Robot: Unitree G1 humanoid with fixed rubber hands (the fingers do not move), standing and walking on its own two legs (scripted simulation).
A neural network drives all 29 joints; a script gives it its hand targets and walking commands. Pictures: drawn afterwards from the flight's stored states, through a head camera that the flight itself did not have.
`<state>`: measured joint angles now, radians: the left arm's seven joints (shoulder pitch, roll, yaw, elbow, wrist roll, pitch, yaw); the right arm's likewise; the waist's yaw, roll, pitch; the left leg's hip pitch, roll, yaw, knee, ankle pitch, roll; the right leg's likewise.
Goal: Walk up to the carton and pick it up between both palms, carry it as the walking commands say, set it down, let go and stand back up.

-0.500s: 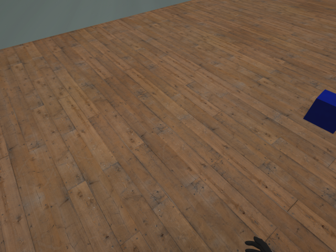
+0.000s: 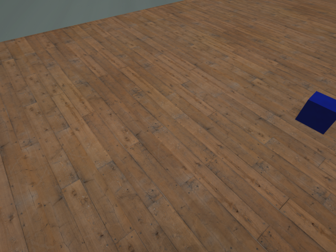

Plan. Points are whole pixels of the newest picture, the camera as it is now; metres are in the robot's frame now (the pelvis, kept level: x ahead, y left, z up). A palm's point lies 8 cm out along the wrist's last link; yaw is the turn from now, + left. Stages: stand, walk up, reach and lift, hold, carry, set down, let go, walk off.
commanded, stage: stand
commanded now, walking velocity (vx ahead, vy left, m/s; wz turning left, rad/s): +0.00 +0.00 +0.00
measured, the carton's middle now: (319, 112) +1.30 -1.27 -0.65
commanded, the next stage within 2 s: walk up in 1.88 s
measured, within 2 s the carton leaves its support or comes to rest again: neither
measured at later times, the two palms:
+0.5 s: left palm out of the picture -0.01 +0.25 -0.14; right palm out of the picture +0.00 -0.21 -0.13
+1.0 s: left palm out of the picture -0.03 +0.21 -0.14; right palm out of the picture -0.04 -0.20 -0.14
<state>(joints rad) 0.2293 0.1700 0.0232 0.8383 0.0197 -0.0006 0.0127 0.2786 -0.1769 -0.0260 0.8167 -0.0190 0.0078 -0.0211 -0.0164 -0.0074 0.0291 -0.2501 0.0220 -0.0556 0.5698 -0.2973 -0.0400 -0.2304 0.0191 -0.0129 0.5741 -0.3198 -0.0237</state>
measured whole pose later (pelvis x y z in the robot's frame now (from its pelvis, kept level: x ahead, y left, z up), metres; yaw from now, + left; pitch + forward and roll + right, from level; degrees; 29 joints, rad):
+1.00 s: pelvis -0.01 +0.01 +0.01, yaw +0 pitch -1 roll +0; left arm 0.29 0.11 0.01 1.15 0.01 0.00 0.04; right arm 0.33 -0.13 -0.02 1.09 -0.01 0.01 -0.03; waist -0.01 0.01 0.05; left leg -0.23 0.01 -0.06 0.48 -0.23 -0.03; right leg -0.21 0.01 0.00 0.48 -0.25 -0.01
